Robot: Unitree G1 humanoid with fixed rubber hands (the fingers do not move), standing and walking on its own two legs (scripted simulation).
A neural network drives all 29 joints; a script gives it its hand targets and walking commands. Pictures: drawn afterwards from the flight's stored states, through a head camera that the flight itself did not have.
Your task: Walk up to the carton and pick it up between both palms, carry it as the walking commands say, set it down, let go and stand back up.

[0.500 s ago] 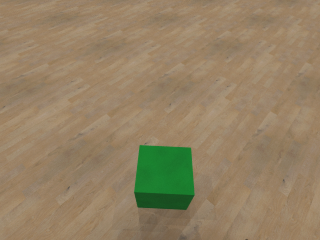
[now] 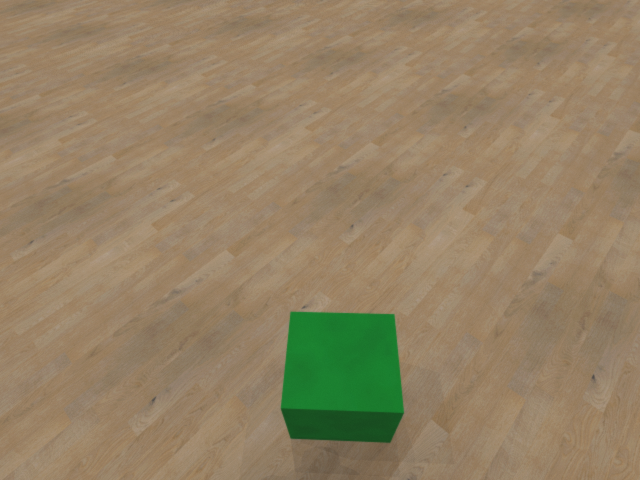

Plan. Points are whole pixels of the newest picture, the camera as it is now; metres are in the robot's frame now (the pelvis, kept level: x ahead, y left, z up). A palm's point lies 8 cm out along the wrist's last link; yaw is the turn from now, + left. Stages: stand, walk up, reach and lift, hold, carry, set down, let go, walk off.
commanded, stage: walk up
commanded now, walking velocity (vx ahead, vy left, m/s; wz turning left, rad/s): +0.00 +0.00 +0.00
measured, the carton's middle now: (341, 378) +0.47 -0.01 -0.64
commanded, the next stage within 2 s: stand in 0.08 s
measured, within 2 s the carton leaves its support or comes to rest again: neither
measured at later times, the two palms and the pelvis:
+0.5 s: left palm (170, 457) +0.17 +0.24 -0.13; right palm (518, 464) +0.16 -0.24 -0.13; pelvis -0.02 +0.00 -0.03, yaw -2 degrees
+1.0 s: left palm (190, 468) +0.16 +0.23 -0.17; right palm (504, 463) +0.17 -0.23 -0.17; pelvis -0.08 +0.00 -0.07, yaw -1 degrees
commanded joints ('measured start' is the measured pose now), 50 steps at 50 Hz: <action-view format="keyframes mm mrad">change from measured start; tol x8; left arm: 1 77 68 10 -3 1 -6 4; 14 114 60 17 -18 9 -12 9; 16 -588 205 -73 -684 -113 93 19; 21 -249 171 -14 -489 -139 557 -21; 25 -50 101 -14 -522 -106 723 -48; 36 -318 141 96 -840 14 464 -83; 41 -334 150 81 -872 -25 500 -85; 50 -656 181 94 -758 -50 527 -84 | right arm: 1 62 -71 -11 -7 0 -5 -4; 14 81 -75 9 22 6 -10 -8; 16 -620 -180 80 -613 84 69 6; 21 -266 -178 37 -484 41 557 36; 25 -129 -149 33 -489 79 710 59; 36 -339 -134 -116 -750 -48 441 98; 41 -350 -175 -115 -776 -16 476 86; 50 -685 -201 -116 -695 21 513 103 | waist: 1 0 4 41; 14 -8 -21 42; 15 28 -24 -197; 21 21 -4 -109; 24 24 -11 -244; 31 2 5 -259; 38 -5 2 -505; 50 -1 -15 -282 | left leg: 1 5 87 -87 -46 159 17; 14 0 72 -57 -14 177 -2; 15 -239 -74 36 141 -157 60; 17 -372 -19 -19 217 -280 35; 20 -327 -35 -10 248 -114 68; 25 -159 -76 -72 227 404 53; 29 -181 -76 -101 213 426 50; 36 -311 -95 -99 484 409 -15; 50 -510 -62 -43 493 -223 -19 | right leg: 1 -59 -82 73 -58 169 -18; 14 -60 -85 76 -36 245 -22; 15 -350 51 146 133 -175 -87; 18 -437 25 85 194 -252 -72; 25 -342 113 89 237 341 -56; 29 -347 98 113 215 369 -40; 36 -538 85 104 457 349 -17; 50 -703 74 74 477 -257 -6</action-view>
